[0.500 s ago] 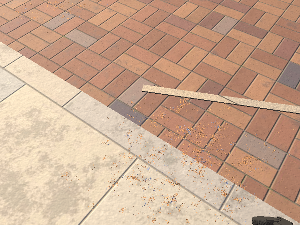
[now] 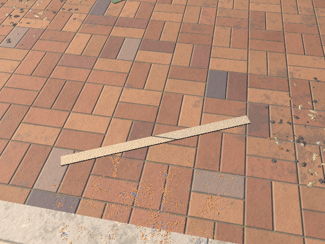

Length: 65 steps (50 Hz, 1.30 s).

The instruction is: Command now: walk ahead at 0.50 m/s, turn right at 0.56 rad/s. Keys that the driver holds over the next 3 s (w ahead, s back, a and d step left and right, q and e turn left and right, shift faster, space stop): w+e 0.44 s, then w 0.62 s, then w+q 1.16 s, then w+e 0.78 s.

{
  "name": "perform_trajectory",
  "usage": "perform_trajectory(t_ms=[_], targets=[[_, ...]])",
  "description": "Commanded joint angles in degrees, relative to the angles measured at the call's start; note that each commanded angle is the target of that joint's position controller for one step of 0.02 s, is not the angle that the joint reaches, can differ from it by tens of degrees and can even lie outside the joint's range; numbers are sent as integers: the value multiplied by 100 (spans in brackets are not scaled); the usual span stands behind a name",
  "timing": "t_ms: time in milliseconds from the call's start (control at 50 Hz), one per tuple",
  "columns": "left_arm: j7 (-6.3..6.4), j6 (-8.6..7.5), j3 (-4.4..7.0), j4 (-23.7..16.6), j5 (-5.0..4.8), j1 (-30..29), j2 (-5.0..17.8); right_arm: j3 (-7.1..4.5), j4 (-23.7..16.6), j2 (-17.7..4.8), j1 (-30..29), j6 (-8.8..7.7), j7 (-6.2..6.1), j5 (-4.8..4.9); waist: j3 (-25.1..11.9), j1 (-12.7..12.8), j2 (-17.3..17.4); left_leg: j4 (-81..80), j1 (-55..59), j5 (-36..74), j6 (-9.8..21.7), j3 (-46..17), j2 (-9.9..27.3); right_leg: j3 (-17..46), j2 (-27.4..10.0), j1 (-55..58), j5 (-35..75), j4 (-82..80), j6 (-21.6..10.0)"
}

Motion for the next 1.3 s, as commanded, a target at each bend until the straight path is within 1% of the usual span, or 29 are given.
perform_trajectory(t_ms=[20,60,80,100,120,140,160,180,200,260,380,500,560,580,600,620,640,680,740,860,1000,1060,1080,1100,1120,1140,1180,1220,1300], targets=[[-88,-53,123,-588,-15,-355,472,-263,-310,-1158,-129,64,-36,84,193,264,584,357,113,4390,830,-360,1745,-412,319,194,-707,-167,-266],[-60,-45,370,-337,-53,888,887,-272,-390,-1255,-333,158,-46,130,-536,1019,596,2188,-206,5672,601,-112,1494,-710,884,1977,-695,-553,-588],[52,-8,604,-69,-51,1888,1373,-217,-476,-1141,-293,141,-59,54,-1074,1431,204,3842,-1453,4455,307,-92,1266,-25,697,3761,-547,-737,-867],[117,-24,719,-41,-100,1885,2095,57,-810,-224,178,-7,19,-184,-1424,764,-1418,5968,-4131,-901,-74,-435,162,3129,-836,5647,-1195,-1180,-1854],[92,-117,577,-249,6,2106,1777,66,-939,-489,-249,-291,98,52,-2303,1018,-854,6751,-4861,-1613,6,-1937,-186,5017,-1383,6101,-1918,-2223,-2218],[68,-198,461,-194,68,1956,1379,-9,-1115,-767,-897,-425,143,279,-1558,1140,-470,6741,-5436,-1067,178,-2089,84,4273,-1258,5771,-1426,-2373,-1866],[74,-247,398,-243,31,1604,1168,17,-1112,-724,-959,-485,122,227,-1087,910,-156,6283,-5317,-540,294,-2086,347,3491,-1026,4980,-933,-2298,-1650],[80,-256,327,-358,18,1101,933,-23,-1012,-770,-911,-475,73,59,-757,633,117,5774,-4853,-209,277,-2099,559,2862,-779,4080,-370,-2312,-1473],[101,-265,267,-474,71,801,782,-83,-981,-852,-770,-401,63,-8,-648,405,35,5432,-4358,-4,247,-2147,699,2489,-623,3448,98,-2421,-1399],[189,-296,284,-510,51,829,919,-81,-1068,-672,-791,-194,64,-97,-455,251,82,4657,-3959,326,16,-2015,667,2026,-411,2689,756,-2677,-1410],[348,-234,325,-406,-7,1357,1074,55,-1481,-381,-2017,-181,128,-75,-96,680,-253,2156,-3677,2344,-152,-1863,169,1496,81,2274,178,-2639,-976],[391,-161,297,-236,-7,1759,975,14,-1685,-642,-2295,-321,291,-7,-101,791,-455,1358,-3430,2110,95,-1974,45,2152,-337,3120,-50,-1962,-820],[383,-123,240,-269,40,1632,852,-118,-1447,-894,-1318,-403,272,-73,-523,281,-579,1054,-2075,1763,502,-1741,-49,2051,-66,3257,1347,-944,-574],[358,-137,142,-387,111,1541,658,-191,-1346,-1155,-451,-416,241,-160,-1277,-124,-238,1310,-646,1881,887,-2438,683,1731,233,2618,936,424,-376],[351,-209,44,-385,-24,2400,321,-346,-1112,-1651,391,-347,244,-207,-2144,15,1363,1081,1542,987,1881,-4827,1906,1072,1087,553,-1097,2543,125],[351,-259,42,-323,-97,2464,585,-264,-973,-1262,556,-309,309,-22,-2051,-38,1756,331,1699,-396,1997,-6218,2247,1267,1054,-465,-3051,3328,160],[336,-267,143,-395,-130,1825,1009,-149,-1048,-870,200,-279,298,57,-1112,-121,1051,224,959,-993,1716,-5548,2056,1344,749,-889,-2660,3671,125],[320,-280,128,-608,38,1032,928,-24,-1147,-614,-457,-183,285,-49,-197,108,400,-59,-593,-98,1494,-4261,1586,919,304,-682,-1908,3171,98],[290,-243,100,-558,56,1218,631,33,-1088,-528,-557,-219,274,-79,-177,396,715,-385,-1330,1059,1432,-3379,1182,690,-6,-38,-1499,2402,144],[249,-300,-50,-845,99,257,353,-54,-875,-933,-150,-160,181,39,-78,141,557,-625,-1302,2141,1371,-2369,998,356,-10,27,50,326,341],[64,-375,-43,-1175,0,-663,496,-63,-573,-1091,459,28,156,117,141,-75,658,-210,-520,2289,1168,-2339,1345,193,297,329,59,-911,156],[79,-397,160,-880,56,440,894,-59,-577,-1142,295,115,113,126,-526,626,630,1163,-518,4091,891,-1999,1105,-83,614,2089,-132,-1343,-191],[139,-393,288,-673,126,1427,1227,45,-682,-913,266,102,107,51,-1257,1048,401,2525,-1437,3514,685,-1830,832,499,33,3766,51,-1104,-496],[183,-345,433,-584,211,2079,1836,249,-851,-312,785,-8,131,-13,-2121,1023,-922,4829,-3815,1005,253,-1447,-34,2865,-1513,6040,-522,-1232,-1319],[178,-315,328,-533,147,2252,1445,218,-762,-497,750,-115,152,66,-2466,1115,-1213,5717,-4570,-1427,276,-2239,-182,4151,-1862,6050,-1134,-1936,-1508],[183,-316,215,-527,120,1910,1153,73,-887,-956,285,-146,175,223,-1514,1087,-763,6063,-5019,-1118,334,-2357,120,3334,-1653,5311,-1374,-2065,-1219],[161,-339,89,-560,127,1132,785,54,-981,-878,-183,-80,158,154,-560,729,-340,5539,-4770,-218,318,-2142,551,2046,-1165,3766,-1052,-2499,-919],[128,-444,64,-523,177,727,629,33,-886,-688,69,108,134,126,-270,384,-547,5234,-4133,289,245,-2195,741,1319,-894,2868,-645,-2950,-791],[185,-564,138,-283,245,751,754,23,-990,-498,-127,249,109,107,-40,282,-226,4758,-4418,1160,96,-2359,710,391,-846,2714,385,-3233,-814]])
Next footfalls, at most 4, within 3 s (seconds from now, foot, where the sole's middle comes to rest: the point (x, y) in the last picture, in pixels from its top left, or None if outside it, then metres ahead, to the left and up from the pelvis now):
0.08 right None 0.21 -0.12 -0.77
0.58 left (160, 229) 0.54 0.02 -0.77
1.08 right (233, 186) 0.70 -0.32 -0.77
1.62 left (189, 127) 1.05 -0.16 -0.77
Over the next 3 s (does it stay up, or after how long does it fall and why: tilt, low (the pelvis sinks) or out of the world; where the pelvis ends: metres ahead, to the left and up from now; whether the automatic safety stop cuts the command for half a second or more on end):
stays up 1.60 -0.17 0.00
